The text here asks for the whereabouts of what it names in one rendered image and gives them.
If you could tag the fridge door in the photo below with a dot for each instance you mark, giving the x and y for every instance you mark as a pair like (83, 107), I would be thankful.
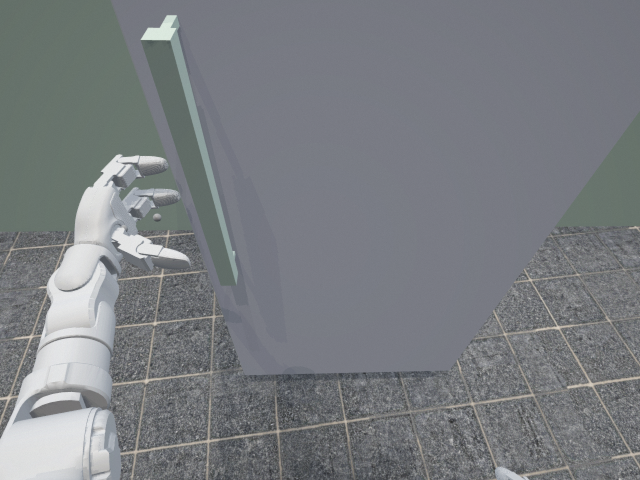
(387, 168)

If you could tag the robot left hand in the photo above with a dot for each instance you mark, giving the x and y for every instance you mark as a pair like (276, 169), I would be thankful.
(101, 213)

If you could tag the robot left forearm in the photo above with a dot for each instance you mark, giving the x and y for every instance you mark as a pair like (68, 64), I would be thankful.
(71, 371)

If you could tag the handle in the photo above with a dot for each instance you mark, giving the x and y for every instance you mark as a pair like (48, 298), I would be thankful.
(166, 61)

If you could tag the robot left upper arm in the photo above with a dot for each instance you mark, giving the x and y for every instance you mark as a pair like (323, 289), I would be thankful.
(75, 445)

